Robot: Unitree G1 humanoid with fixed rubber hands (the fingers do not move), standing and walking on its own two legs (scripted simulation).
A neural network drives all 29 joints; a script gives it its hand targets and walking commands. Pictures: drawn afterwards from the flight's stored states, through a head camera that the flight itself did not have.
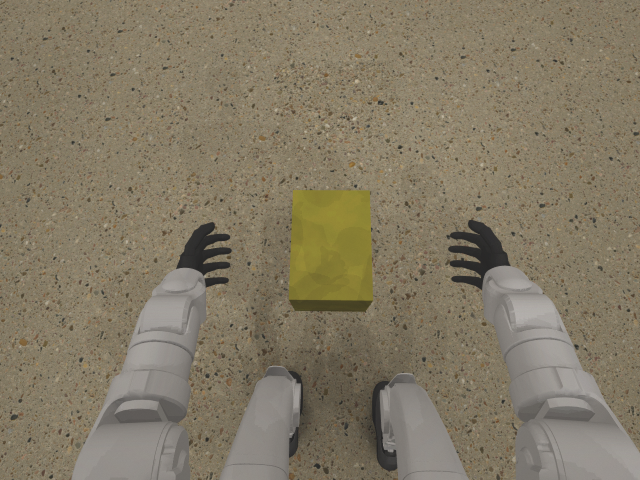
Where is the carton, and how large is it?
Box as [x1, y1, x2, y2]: [289, 190, 372, 311]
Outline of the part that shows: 293,190 289,279 289,300 295,310 364,311 372,301 369,190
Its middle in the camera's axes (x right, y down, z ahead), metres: +0.03 +0.05 +1.04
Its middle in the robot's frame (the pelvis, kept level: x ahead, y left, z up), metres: +0.54 +0.02 -0.60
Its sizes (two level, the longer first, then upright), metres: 0.285 0.199 0.195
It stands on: the floor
